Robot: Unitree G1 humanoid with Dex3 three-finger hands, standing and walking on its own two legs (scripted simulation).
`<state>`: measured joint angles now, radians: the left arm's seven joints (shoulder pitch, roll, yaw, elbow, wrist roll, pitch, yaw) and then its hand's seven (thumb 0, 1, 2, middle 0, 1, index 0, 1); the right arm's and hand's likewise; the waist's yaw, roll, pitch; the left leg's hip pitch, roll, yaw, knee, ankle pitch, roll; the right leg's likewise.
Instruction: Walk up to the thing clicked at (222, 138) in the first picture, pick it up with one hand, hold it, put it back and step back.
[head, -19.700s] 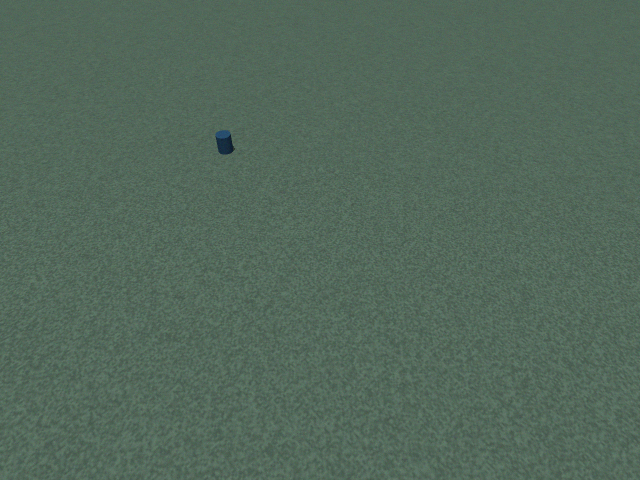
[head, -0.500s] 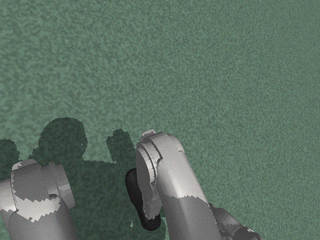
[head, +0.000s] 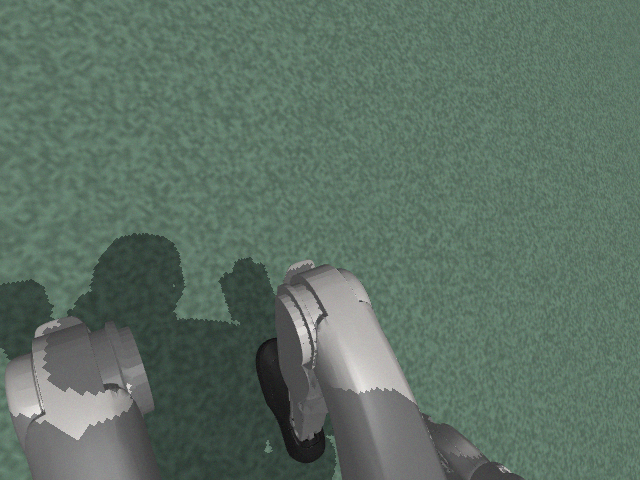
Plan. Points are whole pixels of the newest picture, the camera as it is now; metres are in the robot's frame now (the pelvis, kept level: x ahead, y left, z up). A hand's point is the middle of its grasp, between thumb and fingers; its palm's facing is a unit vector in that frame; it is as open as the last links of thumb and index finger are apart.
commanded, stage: close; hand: left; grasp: from above
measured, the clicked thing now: out of the picture +0.45 +0.34 -0.26
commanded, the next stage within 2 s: settle in 0.52 s
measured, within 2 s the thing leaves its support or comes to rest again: leaves its support in 1.04 s
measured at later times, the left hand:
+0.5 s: hand out of the picture +0.42 +0.35 -0.22, palm faces -0.42 -0.15 -0.89, open 11.4 cm
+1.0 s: hand out of the picture +0.41 +0.35 -0.21, palm faces -0.43 -0.13 -0.90, open 10.6 cm
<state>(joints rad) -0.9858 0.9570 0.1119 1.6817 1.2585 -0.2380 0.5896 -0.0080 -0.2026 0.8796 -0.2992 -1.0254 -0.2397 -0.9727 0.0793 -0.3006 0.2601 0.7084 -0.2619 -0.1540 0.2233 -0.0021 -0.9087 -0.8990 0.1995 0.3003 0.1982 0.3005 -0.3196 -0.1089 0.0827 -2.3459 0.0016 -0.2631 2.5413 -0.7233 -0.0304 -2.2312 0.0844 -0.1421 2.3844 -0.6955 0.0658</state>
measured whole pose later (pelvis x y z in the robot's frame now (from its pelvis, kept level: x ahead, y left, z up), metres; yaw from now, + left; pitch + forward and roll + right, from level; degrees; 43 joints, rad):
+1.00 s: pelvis +0.00 +0.00 +0.00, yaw +1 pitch +30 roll -13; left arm -0.92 0.90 0.14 1.56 1.28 -0.22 0.53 0.03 -0.08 0.74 -0.77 -1.01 -0.46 -0.90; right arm 0.11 -0.30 0.21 0.72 -0.24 -0.14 0.22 0.00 -0.93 -0.90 0.20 0.30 0.20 0.30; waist -0.30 -0.08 0.04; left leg -2.36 -0.01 -0.26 2.53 -0.72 -0.04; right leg -2.25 0.07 -0.14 2.39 -0.70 0.06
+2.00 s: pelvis -0.01 +0.00 +0.08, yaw +7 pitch +35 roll -8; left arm -0.78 0.68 0.03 1.14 1.14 -0.11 0.17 0.03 -0.05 0.65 -0.93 -0.87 -0.56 -0.74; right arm 0.19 -0.26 0.03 0.70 -0.06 0.01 0.11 0.00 -0.92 -0.91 0.20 0.30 0.20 0.30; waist -0.18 0.03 -0.14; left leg -2.18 0.00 -0.13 2.22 -0.65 -0.01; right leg -2.09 0.03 -0.05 2.15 -0.68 0.05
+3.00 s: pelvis +0.04 +0.00 +0.38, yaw +12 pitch +16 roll -2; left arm -0.33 0.42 -0.16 0.83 1.01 0.01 0.15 -0.01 -0.04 0.68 -0.91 -0.90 -0.52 -0.78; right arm 0.25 -0.24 -0.02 0.74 0.03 -0.01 -0.04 0.00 -0.92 -0.90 0.20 0.30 0.20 0.30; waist -0.07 0.03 -0.13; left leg -0.96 0.03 -0.03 1.16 -0.47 -0.01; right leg -0.92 0.01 0.01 1.11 -0.47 0.03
